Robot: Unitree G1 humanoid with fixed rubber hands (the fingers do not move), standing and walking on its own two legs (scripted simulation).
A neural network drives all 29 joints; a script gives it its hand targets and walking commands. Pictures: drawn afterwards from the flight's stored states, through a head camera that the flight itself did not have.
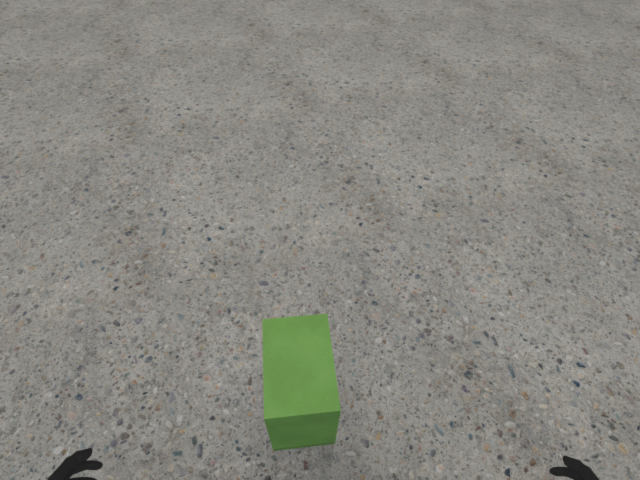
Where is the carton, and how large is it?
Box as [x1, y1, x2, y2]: [262, 314, 340, 450]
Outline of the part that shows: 326,314 262,319 264,420 273,450 334,443 340,409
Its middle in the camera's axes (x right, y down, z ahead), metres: -0.06 +0.40 +1.08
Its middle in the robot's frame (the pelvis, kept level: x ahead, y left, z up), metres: +0.47 +0.05 -0.61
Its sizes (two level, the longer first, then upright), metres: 0.256 0.176 0.294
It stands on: the floor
